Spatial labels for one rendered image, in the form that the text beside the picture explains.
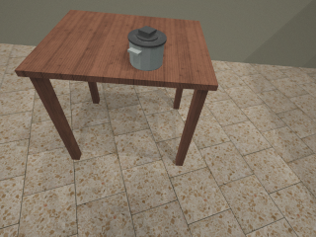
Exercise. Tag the lid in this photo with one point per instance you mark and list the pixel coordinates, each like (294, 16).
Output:
(141, 40)

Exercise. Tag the pot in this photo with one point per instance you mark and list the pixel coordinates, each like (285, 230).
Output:
(146, 58)

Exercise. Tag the table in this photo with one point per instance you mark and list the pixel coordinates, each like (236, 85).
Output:
(92, 47)

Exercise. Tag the knob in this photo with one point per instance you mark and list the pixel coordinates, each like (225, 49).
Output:
(147, 31)

